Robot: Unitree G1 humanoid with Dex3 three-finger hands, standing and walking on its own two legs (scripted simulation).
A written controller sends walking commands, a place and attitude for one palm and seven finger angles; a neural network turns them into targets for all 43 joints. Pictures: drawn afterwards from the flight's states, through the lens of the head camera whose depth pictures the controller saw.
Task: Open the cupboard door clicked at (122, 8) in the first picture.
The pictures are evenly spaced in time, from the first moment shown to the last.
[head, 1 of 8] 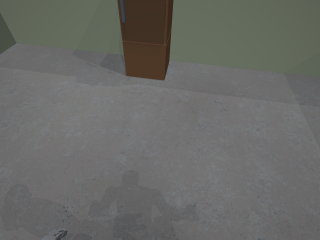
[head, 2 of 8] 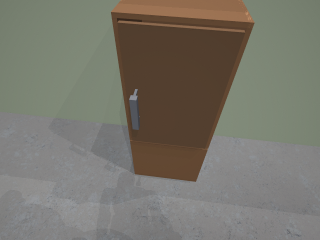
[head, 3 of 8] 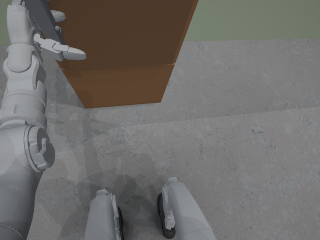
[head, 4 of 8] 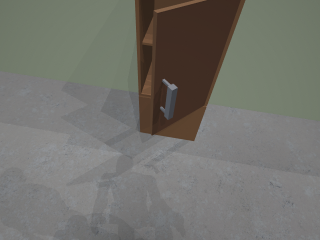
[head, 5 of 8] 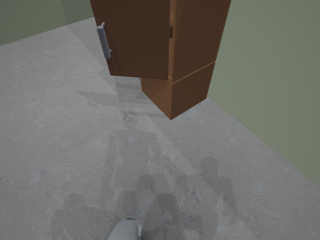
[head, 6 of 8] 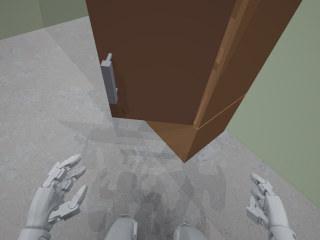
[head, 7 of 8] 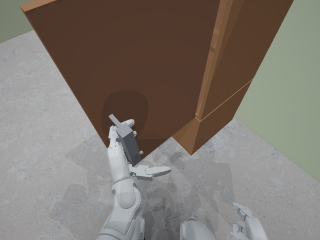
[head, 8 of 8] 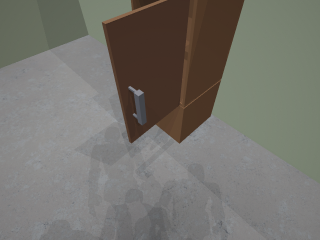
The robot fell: no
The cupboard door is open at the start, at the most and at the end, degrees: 0 95 92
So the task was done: yes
